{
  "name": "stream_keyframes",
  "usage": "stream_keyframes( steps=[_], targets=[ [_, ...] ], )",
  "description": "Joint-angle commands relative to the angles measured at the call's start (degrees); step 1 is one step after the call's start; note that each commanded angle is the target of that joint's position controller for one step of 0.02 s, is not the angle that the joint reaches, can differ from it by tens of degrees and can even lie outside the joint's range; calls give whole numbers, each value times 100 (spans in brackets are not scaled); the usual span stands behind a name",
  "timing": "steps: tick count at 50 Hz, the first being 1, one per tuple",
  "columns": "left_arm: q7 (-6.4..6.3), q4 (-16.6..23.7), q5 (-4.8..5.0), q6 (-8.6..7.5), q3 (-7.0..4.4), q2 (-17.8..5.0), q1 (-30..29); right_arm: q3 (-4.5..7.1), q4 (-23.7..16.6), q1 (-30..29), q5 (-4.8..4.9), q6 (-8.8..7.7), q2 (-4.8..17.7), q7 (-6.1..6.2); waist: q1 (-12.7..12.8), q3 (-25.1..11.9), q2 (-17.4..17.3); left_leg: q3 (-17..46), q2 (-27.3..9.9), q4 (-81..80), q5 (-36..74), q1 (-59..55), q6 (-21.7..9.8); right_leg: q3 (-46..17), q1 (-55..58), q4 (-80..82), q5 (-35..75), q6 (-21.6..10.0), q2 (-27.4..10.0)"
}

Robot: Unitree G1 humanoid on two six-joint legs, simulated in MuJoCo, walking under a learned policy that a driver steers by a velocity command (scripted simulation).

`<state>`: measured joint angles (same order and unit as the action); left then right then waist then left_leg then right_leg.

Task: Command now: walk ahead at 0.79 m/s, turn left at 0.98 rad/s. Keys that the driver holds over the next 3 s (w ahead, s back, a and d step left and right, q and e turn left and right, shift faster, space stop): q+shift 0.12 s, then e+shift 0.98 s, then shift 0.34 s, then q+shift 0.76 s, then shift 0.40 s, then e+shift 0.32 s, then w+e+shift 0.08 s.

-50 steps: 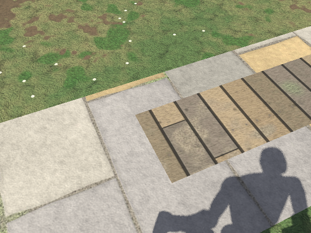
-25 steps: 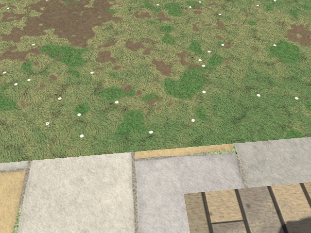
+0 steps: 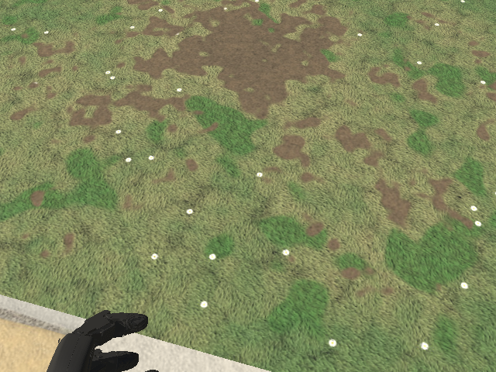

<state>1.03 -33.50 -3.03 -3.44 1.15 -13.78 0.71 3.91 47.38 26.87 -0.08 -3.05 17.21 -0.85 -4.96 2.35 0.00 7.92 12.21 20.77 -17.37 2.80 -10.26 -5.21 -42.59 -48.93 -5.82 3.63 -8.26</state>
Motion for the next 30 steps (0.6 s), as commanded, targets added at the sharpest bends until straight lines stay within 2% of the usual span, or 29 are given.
stream_keyframes(
  steps=[1,2,3,4,5,6,7,8,9,10,11,12,13,14,15,16,17,18,20,23,24,25,26,27,28,29,30],
  targets=[
    [6,374,93,-61,-64,-365,-318,290,-408,-260,74,-82,1024,-6,73,99,-46,1008,-964,-260,4055,1340,-257,743,1695,1152,1183,-139,778],
    [-24,412,101,-92,-70,-411,-357,302,-367,-140,82,-41,1045,10,-5,-22,-149,1071,-961,38,4429,1098,-95,722,1898,1426,1208,-203,937],
    [-69,405,89,-121,-104,-521,-239,309,-359,-103,77,-13,1048,48,34,-173,-232,1208,-918,386,4612,894,96,602,2239,1763,1157,-243,1081],
    [-136,347,83,-145,-179,-729,59,333,-394,-192,53,-5,1128,83,193,-393,-344,1369,-872,902,4871,732,288,484,2703,2007,1039,-270,1231],
    [-210,540,445,-393,-473,-1055,23,197,-503,-357,452,17,559,182,546,-786,-99,1877,-891,1697,3835,937,539,-18,3599,2526,1415,-293,1092],
    [-266,238,485,-454,-571,-1279,1281,167,-694,-899,337,28,688,196,1301,-1548,-236,1507,-751,2871,3322,1160,756,-23,4844,2388,1971,-403,655],
    [-264,-17,333,-449,-544,-1418,2198,-57,-851,-686,-18,63,-95,207,1228,-2322,524,769,-301,4634,-1526,2132,996,-948,6342,1306,4315,-781,-758],
    [-171,25,-5,-399,-519,-1500,2446,-94,-941,487,36,20,42,185,752,-3314,2023,690,-52,6374,-2644,3022,1254,-3206,7251,1452,5908,-1731,-2028],
    [-115,2,113,-320,-624,-1530,2085,-38,-788,778,207,62,527,156,703,-3401,1787,823,-460,7252,-2035,3531,1448,-3896,7076,1778,3937,-2282,-2106],
    [-117,48,149,-244,-581,-1153,1617,-36,-814,209,296,157,642,159,770,-2713,1237,396,-801,7105,-1520,3816,1488,-3329,6343,2268,2149,-2128,-1563],
    [-105,19,167,-195,-435,-763,1234,-46,-852,-387,213,233,594,187,725,-1834,442,71,-976,6779,-1161,3698,1495,-2647,5190,2598,1831,-1909,-1088],
    [-71,-16,220,-206,-347,-711,931,-57,-1001,-734,109,275,539,202,513,-1122,156,1,-1107,6390,-1033,3404,1455,-2214,4067,2783,2331,-1860,-823],
    [-36,-99,258,-219,-364,-785,829,-84,-1124,-925,1,271,459,194,380,-729,122,-99,-1250,5786,-1058,3182,1388,-1867,3391,2901,2806,-1804,-567],
    [-8,-182,299,-229,-389,-793,751,-134,-1205,-974,-68,229,316,184,245,-609,177,-183,-1374,4887,-1093,2967,1332,-1465,3097,2905,3183,-1696,-288],
    [0,-234,319,-217,-436,-859,680,-207,-1245,-1077,-93,172,143,196,213,-616,238,-392,-1341,3964,-1155,2623,1348,-1069,2799,2906,3770,-1630,-51],
    [-25,-270,319,-169,-530,-1079,702,-262,-1297,-1261,-85,122,29,230,276,-711,371,-555,-1189,3293,-1063,2313,1406,-914,2658,2926,4249,-1695,43],
    [-66,-315,327,-100,-608,-1253,783,-297,-1285,-1321,-56,97,0,244,314,-967,537,-529,-1101,2853,-605,1988,1432,-932,2686,2888,4270,-1756,36],
    [-104,-336,343,-35,-658,-1362,856,-289,-1259,-1328,0,108,77,246,299,-1162,676,-465,-1028,2582,-177,1769,1427,-1032,2705,2867,3960,-1786,-24],
    [-158,-280,431,79,-717,-1449,865,-232,-1299,-1512,67,198,322,235,258,-1267,692,-349,-925,2164,318,1471,1360,-1319,2571,2884,2772,-1675,-73],
    [-239,-155,526,242,-731,-1335,738,-135,-1418,-1737,14,280,469,199,114,-1003,690,-279,-909,1060,1050,722,1165,-1678,1916,2773,426,-1231,230],
    [-252,-153,528,271,-703,-1171,832,-69,-1436,-1688,-25,292,574,210,87,-894,621,-227,-1130,671,1164,298,1009,-1678,1542,2539,-404,-995,442],
    [-225,-143,474,288,-609,-818,1053,23,-1481,-1459,-116,327,873,272,90,-976,-44,607,-2209,155,914,-258,564,-1325,955,1543,-2100,-665,827],
    [-228,-33,472,288,-542,-514,1437,76,-1546,-1593,-260,390,1138,289,372,-1099,-1286,1964,-3558,-322,910,-228,-155,-189,285,59,-3151,-457,1497],
    [-232,33,455,268,-659,-996,1514,72,-1564,-1780,-364,344,979,262,456,-947,-1505,2367,-3819,-646,628,435,-599,-50,175,-1065,-2845,-268,1018],
    [-262,-93,505,332,-780,-1310,1658,-16,-1657,-2206,-297,286,597,269,610,-662,-1201,1814,-3410,-657,318,708,-465,-29,197,-1569,-2426,-151,819],
    [-310,-265,480,436,-846,-1380,1891,-53,-1673,-2545,-191,244,401,265,748,-494,-991,1170,-2993,-611,450,854,-219,56,213,-1925,-2100,-12,743],
    [-355,-354,421,530,-879,-1353,2036,-68,-1693,-2737,-130,217,315,276,817,-499,-873,710,-2791,-526,835,898,-93,141,224,-2323,-1822,112,697]
  ],
)
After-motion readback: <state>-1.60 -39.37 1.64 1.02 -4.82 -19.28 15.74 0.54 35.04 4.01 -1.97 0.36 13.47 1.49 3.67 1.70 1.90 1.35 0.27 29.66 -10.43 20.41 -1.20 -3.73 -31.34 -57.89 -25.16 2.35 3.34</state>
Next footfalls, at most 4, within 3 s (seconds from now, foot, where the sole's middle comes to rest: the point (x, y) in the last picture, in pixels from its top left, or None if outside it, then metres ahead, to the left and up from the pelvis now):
0.14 right None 0.36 -0.16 -0.77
0.50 left None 0.36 0.07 -0.77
0.90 right None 0.30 -0.20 -0.77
1.36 left None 0.43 -0.03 -0.77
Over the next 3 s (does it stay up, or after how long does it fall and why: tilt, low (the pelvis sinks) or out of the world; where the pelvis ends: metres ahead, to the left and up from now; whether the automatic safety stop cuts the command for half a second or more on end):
stays up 0.36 -0.07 0.00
